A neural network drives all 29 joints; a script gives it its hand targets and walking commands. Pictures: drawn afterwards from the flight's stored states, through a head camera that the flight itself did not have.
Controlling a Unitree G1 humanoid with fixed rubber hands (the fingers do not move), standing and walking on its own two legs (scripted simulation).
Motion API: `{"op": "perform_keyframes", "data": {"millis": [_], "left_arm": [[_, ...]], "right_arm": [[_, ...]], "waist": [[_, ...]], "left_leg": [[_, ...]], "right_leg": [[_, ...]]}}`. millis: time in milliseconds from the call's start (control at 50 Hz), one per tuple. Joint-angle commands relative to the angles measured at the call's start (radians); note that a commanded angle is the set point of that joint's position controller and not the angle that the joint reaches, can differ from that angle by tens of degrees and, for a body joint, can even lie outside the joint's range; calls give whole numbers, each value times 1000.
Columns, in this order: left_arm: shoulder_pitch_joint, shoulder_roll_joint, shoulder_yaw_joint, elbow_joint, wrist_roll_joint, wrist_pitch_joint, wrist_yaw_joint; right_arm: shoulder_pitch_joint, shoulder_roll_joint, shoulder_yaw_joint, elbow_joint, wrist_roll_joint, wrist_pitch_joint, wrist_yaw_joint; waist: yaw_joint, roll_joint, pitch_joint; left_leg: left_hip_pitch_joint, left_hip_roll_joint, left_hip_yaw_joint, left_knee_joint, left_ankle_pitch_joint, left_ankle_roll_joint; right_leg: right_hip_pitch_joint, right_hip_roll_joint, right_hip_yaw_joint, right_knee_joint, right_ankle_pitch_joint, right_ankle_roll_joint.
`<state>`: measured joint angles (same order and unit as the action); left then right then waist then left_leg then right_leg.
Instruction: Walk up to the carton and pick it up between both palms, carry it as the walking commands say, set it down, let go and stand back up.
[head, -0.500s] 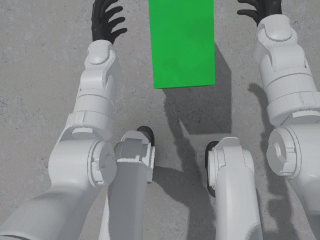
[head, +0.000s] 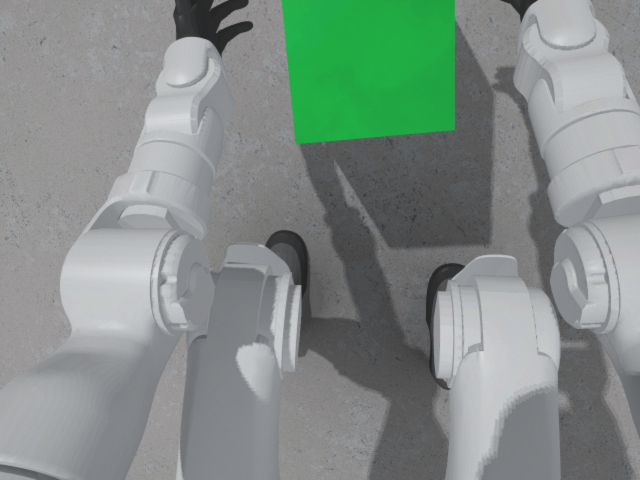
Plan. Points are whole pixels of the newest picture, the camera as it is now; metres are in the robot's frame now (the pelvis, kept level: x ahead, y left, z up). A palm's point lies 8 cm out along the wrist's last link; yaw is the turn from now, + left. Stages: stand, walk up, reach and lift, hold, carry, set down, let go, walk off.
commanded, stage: reach and lift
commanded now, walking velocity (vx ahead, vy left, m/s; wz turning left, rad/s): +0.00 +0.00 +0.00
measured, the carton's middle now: (368, 39) +0.53 +0.01 -0.28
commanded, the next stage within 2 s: none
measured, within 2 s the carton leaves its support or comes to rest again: leaves its support in 1.34 s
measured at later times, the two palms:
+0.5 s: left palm (208, 30) +0.52 +0.17 -0.18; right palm out of the picture +0.55 -0.12 -0.19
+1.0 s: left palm (227, 9) +0.53 +0.14 -0.17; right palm out of the picture +0.54 -0.11 -0.19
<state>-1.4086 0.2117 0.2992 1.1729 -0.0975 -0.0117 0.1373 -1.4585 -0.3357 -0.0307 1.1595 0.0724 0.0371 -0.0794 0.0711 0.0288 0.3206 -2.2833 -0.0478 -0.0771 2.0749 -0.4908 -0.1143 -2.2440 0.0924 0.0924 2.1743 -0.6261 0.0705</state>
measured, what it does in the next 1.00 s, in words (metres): stands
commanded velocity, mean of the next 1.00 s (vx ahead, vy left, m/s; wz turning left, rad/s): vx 0.00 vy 0.00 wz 0.00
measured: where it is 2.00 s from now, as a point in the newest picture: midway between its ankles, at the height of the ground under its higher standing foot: (361, 326)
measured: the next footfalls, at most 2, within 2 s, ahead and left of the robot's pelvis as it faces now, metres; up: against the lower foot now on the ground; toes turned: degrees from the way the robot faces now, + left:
none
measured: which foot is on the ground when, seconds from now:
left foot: down 0.00-1.00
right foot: down 0.00-1.00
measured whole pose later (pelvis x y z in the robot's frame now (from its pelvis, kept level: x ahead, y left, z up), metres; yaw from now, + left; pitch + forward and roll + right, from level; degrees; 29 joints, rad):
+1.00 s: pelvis +0.01 +0.00 -0.01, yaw -1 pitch +42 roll +3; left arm -1.38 0.07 0.54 1.01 0.16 0.13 0.07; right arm -1.38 -0.17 -0.25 1.04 -0.15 0.15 -0.06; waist 0.09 -0.01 0.22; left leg -2.30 -0.06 -0.10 2.13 -0.56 -0.14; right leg -2.28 0.11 0.08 2.22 -0.66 0.05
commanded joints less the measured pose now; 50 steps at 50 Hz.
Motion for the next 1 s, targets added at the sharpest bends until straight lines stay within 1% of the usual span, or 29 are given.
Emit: {"op": "perform_keyframes", "data": {"millis": [0, 60, 140, 280, 360, 440, 520, 540, 580, 600, 620, 640, 680, 720, 760, 820, 980], "left_arm": [[-143, 52, 9, -71, 5, -33, -4], [-123, 49, 0, -68, -5, -37, -7], [-112, 46, -7, -74, -14, -39, -11], [-123, 34, -13, -88, -20, -34, -15], [-140, 8, -10, -90, -10, -26, -18], [-162, -38, 8, -87, 20, -17, -23], [-183, -112, 49, -82, 76, -3, -32], [-191, -144, 59, -81, 94, 1, -37], [-194, -186, 99, -76, 139, 9, -43], [-227, -269, 95, -80, 159, 16, -59], [-262, -362, 82, -86, 170, 22, -79], [-301, -459, 62, -93, 172, 30, -103], [-378, -648, 12, -133, 171, 49, -157], [-389, -747, 5, -162, 179, 72, -193], [-359, -806, 14, -168, 192, 91, -219], [-311, -860, 17, -174, 207, 112, -244], [-251, -908, -4, -187, 218, 136, -268]], "right_arm": [[-296, -54, 16, -116, 14, -26, 2], [-267, -54, 21, -110, 19, -26, -2], [-242, -47, 18, -100, 16, -25, -3], [-259, -39, 16, -105, 11, -20, 4], [-280, -21, 13, -106, 0, -15, 10], [-303, 19, -2, -104, -29, -9, 16], [-321, 82, -37, -103, -85, -1, 24], [-330, 121, -39, -105, -96, 2, 31], [-346, 184, -49, -109, -118, 8, 43], [-367, 275, -37, -119, -129, 13, 62], [-388, 376, -21, -126, -135, 18, 81], [-407, 478, -5, -134, -142, 25, 101], [-422, 672, 10, -132, -156, 37, 145], [-410, 767, -3, -140, -171, 50, 174], [-396, 811, -13, -155, -185, 61, 192], [-380, 856, -8, -177, -189, 73, 207], [-355, 897, 16, -181, -175, 79, 206]], "waist": [[28, -147, -1061], [22, -136, -1083], [14, -126, -1080], [13, -126, -1065], [12, -129, -1051], [10, -132, -1034], [7, -133, -1015], [13, -136, -1014], [35, -149, -1009], [42, -154, -1003], [43, -156, -1008], [38, -154, -1016], [15, -146, -1015], [14, -139, -1012], [19, -132, -1004], [31, -138, -996], [46, -164, -967]], "left_leg": [[567, -9, 157, -61, 332, 36], [579, -7, 160, -52, 354, 34], [573, -7, 161, -50, 356, 31], [557, -11, 160, -62, 322, 28], [553, -17, 159, -71, 296, 27], [553, -27, 158, -77, 277, 25], [556, -43, 159, -82, 264, 24], [558, -47, 160, -83, 265, 25], [560, -55, 164, -84, 268, 30], [554, -62, 164, -86, 264, 34], [547, -66, 167, -81, 270, 38], [544, -69, 169, -76, 274, 41], [541, -76, 171, -64, 277, 43], [534, -84, 176, -53, 283, 44], [520, -88, 178, -45, 285, 47], [495, -90, 181, -36, 293, 54], [437, -96, 185, -33, 306, 67]], "right_leg": [[450, -21, -109, -207, 346, -9], [471, -20, -107, -202, 371, -9], [465, -19, -104, -203, 373, -13], [455, -20, -100, -207, 339, -19], [451, -17, -101, -209, 311, -21], [447, -9, -104, -210, 290, -22], [439, 7, -111, -209, 276, -20], [436, 12, -112, -207, 275, -19], [429, 24, -115, -202, 274, -15], [422, 31, -116, -203, 275, -13], [419, 40, -114, -201, 285, -16], [417, 47, -112, -200, 294, -20], [398, 63, -117, -196, 303, -31], [373, 73, -124, -190, 306, -39], [352, 77, -128, -186, 304, -43], [338, 82, -128, -184, 312, -43], [347, 89, -125, -188, 340, -42]]}}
